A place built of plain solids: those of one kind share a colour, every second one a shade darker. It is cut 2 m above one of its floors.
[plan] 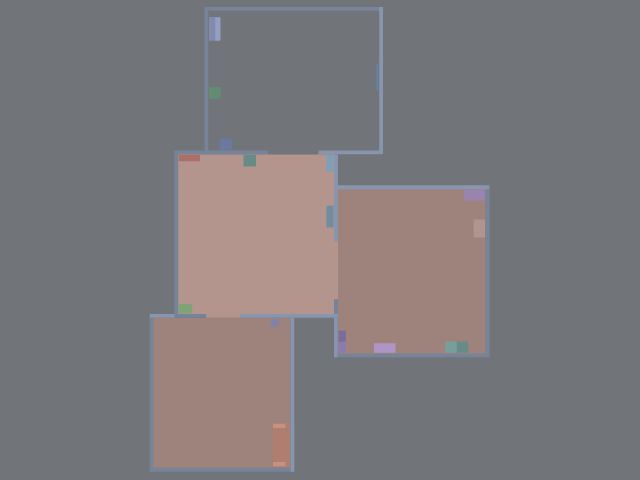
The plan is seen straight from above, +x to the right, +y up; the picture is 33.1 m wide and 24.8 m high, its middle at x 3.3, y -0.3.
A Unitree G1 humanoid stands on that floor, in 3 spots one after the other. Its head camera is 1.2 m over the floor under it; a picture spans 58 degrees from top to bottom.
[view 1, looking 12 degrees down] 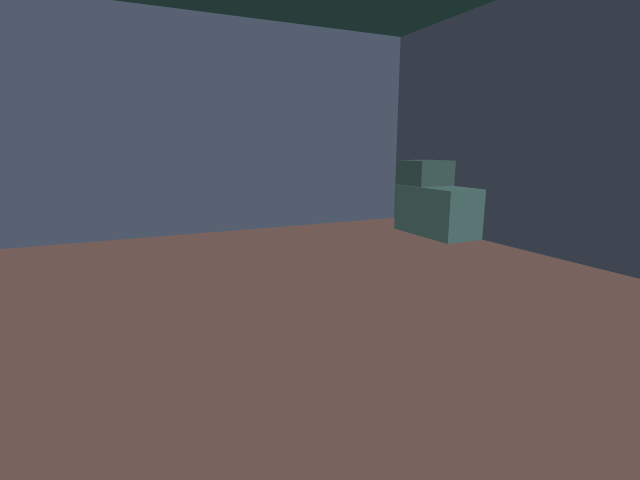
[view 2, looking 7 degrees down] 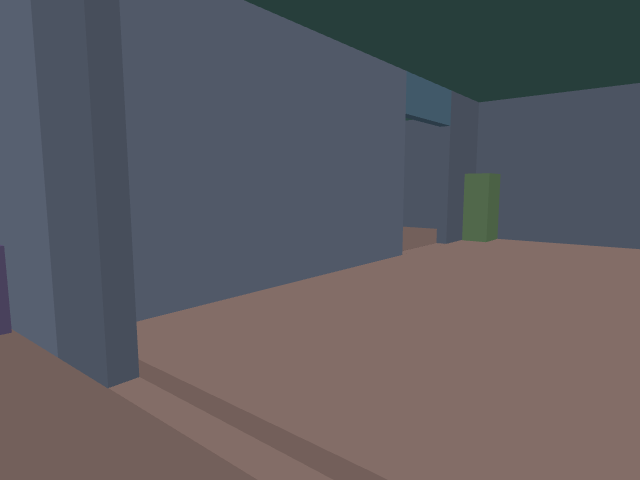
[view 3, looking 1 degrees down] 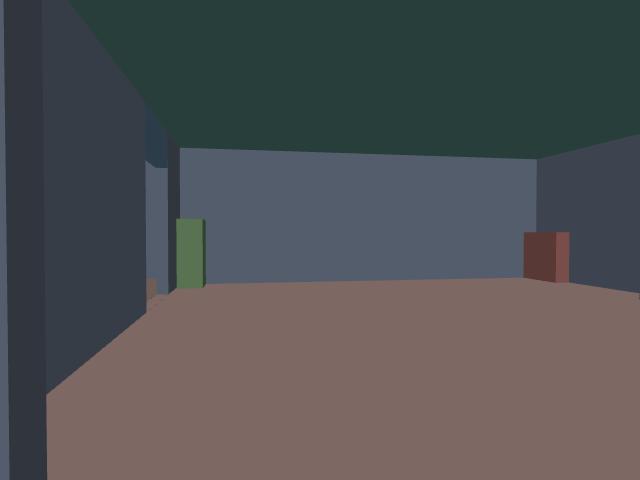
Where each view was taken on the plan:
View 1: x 5.58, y -1.80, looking -25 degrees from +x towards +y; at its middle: floor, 5.77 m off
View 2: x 5.35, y -0.82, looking -141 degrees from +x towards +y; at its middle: wall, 5.28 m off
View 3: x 5.35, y -2.82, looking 170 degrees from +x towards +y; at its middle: wall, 9.52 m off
